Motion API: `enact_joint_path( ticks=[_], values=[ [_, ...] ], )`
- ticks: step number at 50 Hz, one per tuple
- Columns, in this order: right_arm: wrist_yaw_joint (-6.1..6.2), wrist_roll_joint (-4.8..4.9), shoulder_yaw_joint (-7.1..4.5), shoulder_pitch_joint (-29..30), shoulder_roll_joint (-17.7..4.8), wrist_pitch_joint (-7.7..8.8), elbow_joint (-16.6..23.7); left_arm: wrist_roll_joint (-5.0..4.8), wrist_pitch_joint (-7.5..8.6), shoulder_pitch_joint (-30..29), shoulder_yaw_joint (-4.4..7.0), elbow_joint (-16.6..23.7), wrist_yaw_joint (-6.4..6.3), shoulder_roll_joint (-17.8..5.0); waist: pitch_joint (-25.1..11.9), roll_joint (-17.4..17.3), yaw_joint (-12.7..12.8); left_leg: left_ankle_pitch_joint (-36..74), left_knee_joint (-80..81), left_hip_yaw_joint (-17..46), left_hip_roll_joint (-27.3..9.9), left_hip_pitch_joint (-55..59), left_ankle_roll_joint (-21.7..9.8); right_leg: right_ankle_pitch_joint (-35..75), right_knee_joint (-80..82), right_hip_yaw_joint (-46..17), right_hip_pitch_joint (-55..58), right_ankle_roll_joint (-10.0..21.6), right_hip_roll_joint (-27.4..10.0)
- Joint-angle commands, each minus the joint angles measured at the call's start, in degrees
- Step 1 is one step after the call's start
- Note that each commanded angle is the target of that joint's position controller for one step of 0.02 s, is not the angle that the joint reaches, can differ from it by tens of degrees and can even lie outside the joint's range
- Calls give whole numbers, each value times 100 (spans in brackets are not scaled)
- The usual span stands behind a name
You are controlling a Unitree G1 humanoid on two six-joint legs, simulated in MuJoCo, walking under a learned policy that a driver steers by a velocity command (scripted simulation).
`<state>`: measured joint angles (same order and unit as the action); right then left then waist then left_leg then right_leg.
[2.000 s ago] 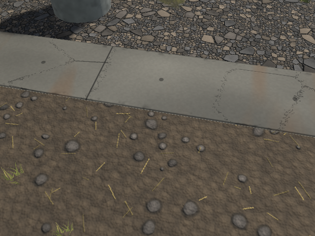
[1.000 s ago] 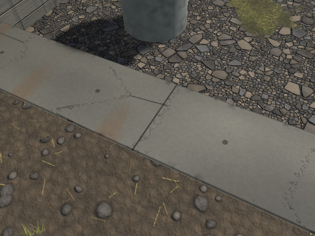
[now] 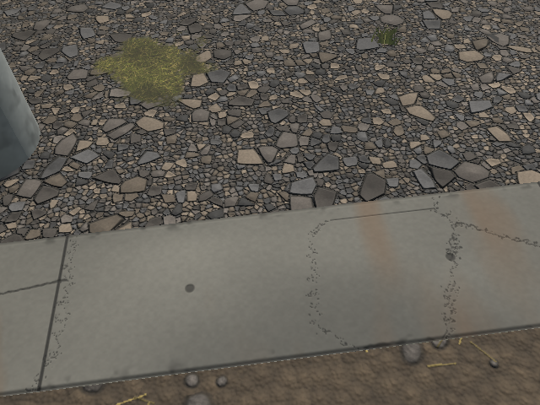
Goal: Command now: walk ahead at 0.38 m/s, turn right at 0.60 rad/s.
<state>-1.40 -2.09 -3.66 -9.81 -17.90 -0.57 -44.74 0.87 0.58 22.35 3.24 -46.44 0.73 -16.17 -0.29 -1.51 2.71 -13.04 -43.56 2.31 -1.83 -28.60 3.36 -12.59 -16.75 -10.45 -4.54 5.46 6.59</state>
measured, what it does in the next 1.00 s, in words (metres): walks ahead: left foot, then right foot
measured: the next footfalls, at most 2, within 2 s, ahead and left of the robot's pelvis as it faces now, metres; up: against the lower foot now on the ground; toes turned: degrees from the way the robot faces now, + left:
left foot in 0.14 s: +0.18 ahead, +0.13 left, +0.00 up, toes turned -8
right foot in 0.62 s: +0.41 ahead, -0.12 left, +0.00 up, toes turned -9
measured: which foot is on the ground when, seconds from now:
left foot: up 0.00-0.12, down 0.14-0.62, up 0.64-1.00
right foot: down 0.00-0.16, up 0.18-0.60, down 0.62-1.00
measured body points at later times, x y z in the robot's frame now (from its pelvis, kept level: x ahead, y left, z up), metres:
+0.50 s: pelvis +0.22 +0.02 -0.01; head +0.25 +0.03 +0.44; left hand +0.45 +0.22 -0.11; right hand +0.13 -0.23 -0.13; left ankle +0.14 +0.13 -0.75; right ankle +0.31 -0.13 -0.71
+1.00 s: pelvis +0.46 -0.04 -0.01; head +0.49 -0.04 +0.44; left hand +0.43 +0.22 -0.14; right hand +0.65 -0.28 -0.12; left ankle +0.61 +0.10 -0.69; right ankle +0.37 -0.12 -0.75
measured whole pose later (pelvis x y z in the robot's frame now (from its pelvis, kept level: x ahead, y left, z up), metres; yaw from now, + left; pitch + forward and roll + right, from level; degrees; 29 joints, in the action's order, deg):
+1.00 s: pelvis +0.46 -0.04 -0.01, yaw +5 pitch +1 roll -1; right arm -3.7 -2.0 -3.1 -6.6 -15.1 -0.5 -44.8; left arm 1.1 5.0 23.5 2.0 -52.4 -0.7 -13.4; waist 2.6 -2.0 2.6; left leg -2.0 -47.0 -2.4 -4.4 -38.1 -2.9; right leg -16.8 -14.1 13.7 1.8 2.3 1.6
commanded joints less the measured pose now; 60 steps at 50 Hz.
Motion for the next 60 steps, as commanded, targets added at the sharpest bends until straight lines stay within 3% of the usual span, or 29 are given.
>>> enact_joint_path(
  ticks=[1, 4, 7, 8, 9, 10, 11, 12, 14, 18, 21, 25, 28, 30, 31, 32, 33, 34, 35, 37, 42, 46, 51, 54, 56, 57, 58, 59, 60],
  values=[
    [-3, 42, -29, 1026, -391, 196, 692, 19, 123, 201, 289, 240, -30, -1097, 457, 734, 219, -37, 511, -19, 106, -679, -15, -792, 505, -1723, 36, 960, -1489],
    [22, 95, -8, 909, -433, 279, 771, 37, 171, 64, 314, 287, -23, -1138, 409, 789, 52, -141, 992, 27, 242, 194, -139, -395, 234, -1954, -391, 812, -1432],
    [175, 84, -74, -353, -608, 419, 470, -19, 231, -331, 274, 359, -30, -1000, 31, 396, -717, 3, 1901, 53, 265, 2790, -342, 159, -871, -1625, -1687, 319, -870],
    [281, -22, -189, -1101, -1102, 473, 415, -84, 298, -334, 155, 455, -3, -597, -525, -511, -1041, -1281, 2449, 1246, -907, 3817, -573, -348, -2418, -868, -2196, 71, -369],
    [317, -65, -286, -1369, -1633, 416, 396, -124, 282, -264, 98, 683, -13, -382, -810, -1661, -939, -3216, 3423, 3737, -2123, 4235, -1003, -2116, -3812, 27, -3339, -78, 439],
    [297, -36, -252, -1023, -1331, 372, 372, 32, 181, -22, 138, 521, -55, -740, -259, -1029, -534, -3552, 3385, 3979, -2254, 3508, -1186, -1770, -4601, 125, -3602, -48, -176],
    [259, 26, -130, -714, -822, 370, 475, 85, 152, -155, 161, 399, 2, -802, 194, -394, -438, -3046, 3347, 3282, -1983, 2983, -1147, -1276, -4726, 161, -3522, -31, -394],
    [232, 44, -56, -512, -538, 397, 481, 85, 138, -252, 141, 341, 75, -689, 432, -170, -346, -2001, 3388, 2412, -1663, 2634, -1076, -884, -4622, 241, -3369, -90, -585],
    [241, 31, 25, -565, -321, 485, 399, 153, 63, -382, 122, 292, 191, -583, 381, -404, -354, -488, 3444, 1320, -1175, 2513, -957, -435, -4655, 427, -3233, -209, -704],
    [93, 110, 26, -1076, -337, 681, 21, 162, 60, -747, 53, 404, 259, -428, 258, -474, -322, 1338, 3384, 715, -1061, 2693, -1215, -50, -4479, 335, -3482, -300, -545],
    [59, 188, 58, -1194, -273, 647, -189, 246, 84, -1524, -48, 657, 286, -352, 386, -433, -321, 2050, 3452, 451, -894, 2707, -1386, 315, -3511, 976, -3635, -465, -805],
    [63, 145, 3, -1572, -512, 591, -454, 123, 150, -2377, -229, 878, 304, -122, 421, -473, -538, 2748, 3276, 355, -824, 2362, -1339, 595, -2074, 1388, -2596, -517, -699],
    [88, 144, -37, -1622, -668, 544, -580, 103, 219, -2128, -174, 811, 167, -354, 278, -446, -315, 3562, 2778, 591, -1033, 2609, -1239, 428, -1599, 1324, -1891, -302, -556],
    [86, 210, -18, -1562, -618, 515, -621, 175, 327, -887, -46, 393, 31, -627, -384, -193, 264, 3930, 1254, 309, -672, 2306, -1037, 583, -952, 1270, -120, -60, -468],
    [65, 252, 53, -1494, -382, 529, -435, 296, 380, 11, 74, 255, -70, -1035, -1088, 292, 614, 2338, -192, 124, -363, 1333, -928, -231, -756, 166, 1276, 182, -1582],
    [80, 356, 201, -2081, 355, 490, -227, 367, 340, 195, 194, 272, -120, -1537, -1811, 1595, 301, -1602, -1983, -315, 430, -390, -755, -745, -334, -2212, 2527, 632, -3281],
    [154, 212, 6, -1924, -390, 381, -355, 166, 269, 21, 157, 304, -104, -1216, -1549, 948, 344, -1590, -2601, 117, 289, -705, -849, -1164, -31, -2658, 1853, 716, -3214],
    [125, 191, -42, -1607, -395, 352, -328, 120, 267, -474, 35, 324, -99, -759, -656, 656, 98, -1089, -2598, 215, 37, -827, -885, -1113, 118, -1760, 1129, 581, -2889],
    [84, 193, -7, -1450, -207, 342, -329, 100, 312, -757, -22, 331, -85, -484, -178, 626, -24, -738, -2406, 145, -138, -729, -849, -478, 339, -1030, 527, 478, -2609],
    [1, 74, -33, -1452, -108, 218, -404, 74, 401, -852, -81, 242, -113, -245, 132, 737, -262, -462, -2187, 94, -290, -398, -750, 324, 595, -80, -109, 214, -2175],
    [-137, 13, -35, -754, 76, 49, -136, -3, 590, -508, -19, 3, -136, -285, 323, 594, -339, 210, -2046, -24, -389, -985, -589, 1348, 889, 879, -87, 330, -2138],
    [-217, 31, 39, 43, 203, 62, 177, 26, 555, -246, -36, -168, -133, -215, 485, 554, -252, 1039, -1027, -249, -332, -1175, -525, 2012, 804, 1614, 11, 268, -1965],
    [-278, -16, 139, 962, 219, 69, 581, 32, 481, 133, 17, -347, -201, -493, 650, 505, -32, 1108, 302, -851, -141, -739, -802, 2759, 574, 2106, 441, 176, -2124],
    [-209, -43, 92, 818, 91, 67, 629, 41, 380, 196, 57, -421, -265, -706, 405, 623, -175, 305, 594, -1155, 274, -146, -1113, 4862, -316, 2388, 950, 77, -2206],
    [-135, -45, -28, -114, -114, 109, 393, 64, 261, 157, 109, -418, -288, -900, -176, 691, -584, -204, 838, -1177, 680, 966, -1400, 5636, -1879, 2478, 919, 44, -2219],
    [-58, -84, -152, -1015, -320, 158, 103, 53, 223, 86, 111, -351, -270, -908, -670, 435, -1010, -12, 1336, -936, 740, 2242, -1598, 4705, -3251, 2560, 263, -109, -2104],
    [45, -87, -318, -1542, -896, 166, -3, 92, 233, 212, 24, -150, -241, -515, -1193, -327, -1040, -338, 1458, 816, -593, 3626, -1908, 1284, -5022, 2483, -1159, -269, -1756],
    [51, 52, -428, -1287, -1442, 111, 194, 3, 267, 153, -12, 356, -141, -275, -1736, -1296, -757, -233, 2441, 4160, -1923, 4882, -2889, -2050, -6765, 1663, -3395, -624, -478],
    [100, 171, -408, -1336, -1195, 34, 189, 74, 324, -653, 51, 477, -138, -657, -1178, -172, -1042, 10, 2756, 3638, -1770, 4596, -2723, -1447, -6771, 852, -4089, -599, -820]
  ],
)
Keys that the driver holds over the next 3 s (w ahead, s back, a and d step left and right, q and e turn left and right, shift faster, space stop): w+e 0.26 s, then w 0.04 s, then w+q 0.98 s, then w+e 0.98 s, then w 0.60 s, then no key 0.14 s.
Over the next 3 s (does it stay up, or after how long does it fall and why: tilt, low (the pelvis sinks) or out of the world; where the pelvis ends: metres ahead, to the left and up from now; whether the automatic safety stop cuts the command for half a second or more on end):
stays up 1.54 0.07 -0.19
